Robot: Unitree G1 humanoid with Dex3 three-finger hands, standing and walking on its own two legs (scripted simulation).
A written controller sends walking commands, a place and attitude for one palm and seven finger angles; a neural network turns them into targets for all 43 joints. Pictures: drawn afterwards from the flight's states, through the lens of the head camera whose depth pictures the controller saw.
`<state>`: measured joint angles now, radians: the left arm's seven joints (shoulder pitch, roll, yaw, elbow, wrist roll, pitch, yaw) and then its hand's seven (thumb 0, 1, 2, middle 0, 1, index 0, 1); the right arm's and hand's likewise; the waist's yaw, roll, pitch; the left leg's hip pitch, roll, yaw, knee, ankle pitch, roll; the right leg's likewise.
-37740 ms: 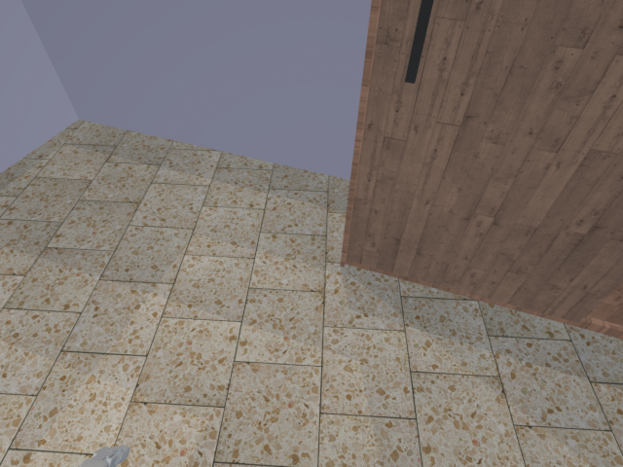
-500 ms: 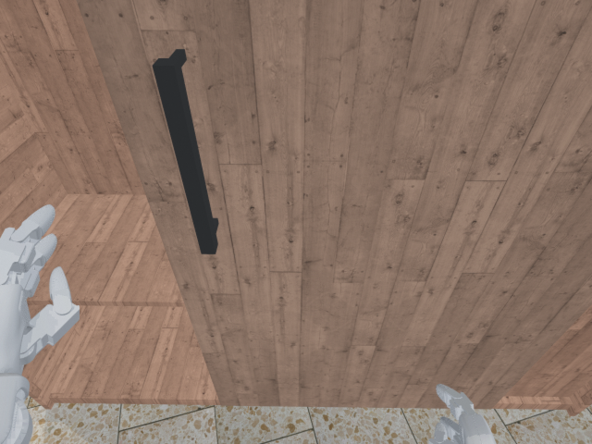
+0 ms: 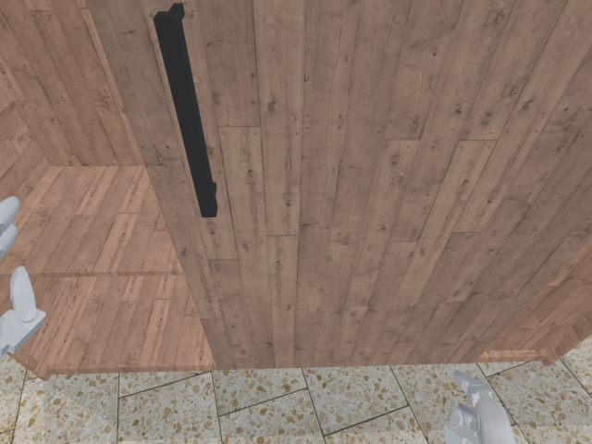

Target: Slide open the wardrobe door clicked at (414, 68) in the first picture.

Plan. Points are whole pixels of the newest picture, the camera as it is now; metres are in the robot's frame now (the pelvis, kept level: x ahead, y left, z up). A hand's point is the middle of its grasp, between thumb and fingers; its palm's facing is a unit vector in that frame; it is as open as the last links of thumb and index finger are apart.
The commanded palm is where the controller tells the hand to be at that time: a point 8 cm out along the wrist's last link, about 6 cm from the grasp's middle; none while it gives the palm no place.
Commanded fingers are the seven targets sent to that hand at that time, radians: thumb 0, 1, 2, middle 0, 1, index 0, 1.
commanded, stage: step back with the hand held close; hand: left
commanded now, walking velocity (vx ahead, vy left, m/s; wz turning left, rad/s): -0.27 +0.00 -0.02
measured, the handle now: (195, 126) +0.46 +0.19 +0.21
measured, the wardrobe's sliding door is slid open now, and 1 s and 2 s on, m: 0.56 0.56 0.56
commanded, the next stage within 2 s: stop stepping back and stand still in 0.52 s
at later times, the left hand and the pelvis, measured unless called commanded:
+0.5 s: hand out of the picture +0.08 +0.29 +0.17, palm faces +0.54 -0.73 -0.41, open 7.4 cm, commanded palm +0.03 +0.32 +0.18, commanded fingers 0.00 0.90 0.90 -0.20 -0.30 -0.20 -0.30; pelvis -0.07 +0.01 -0.02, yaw +7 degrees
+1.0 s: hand out of the picture +0.06 +0.30 +0.15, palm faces +0.46 -0.80 -0.38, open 7.4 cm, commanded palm +0.00 +0.32 +0.18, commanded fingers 0.00 0.90 0.90 -0.20 -0.30 -0.20 -0.30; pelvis -0.14 +0.02 -0.01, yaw +1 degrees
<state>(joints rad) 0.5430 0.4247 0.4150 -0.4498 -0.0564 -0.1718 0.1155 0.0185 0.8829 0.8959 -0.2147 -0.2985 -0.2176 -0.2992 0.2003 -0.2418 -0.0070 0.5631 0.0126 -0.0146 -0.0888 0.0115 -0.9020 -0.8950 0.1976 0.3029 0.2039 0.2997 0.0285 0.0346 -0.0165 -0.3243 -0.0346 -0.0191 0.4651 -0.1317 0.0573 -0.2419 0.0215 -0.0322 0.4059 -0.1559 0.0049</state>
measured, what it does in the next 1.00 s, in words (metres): walks backwards: left foot, then right foot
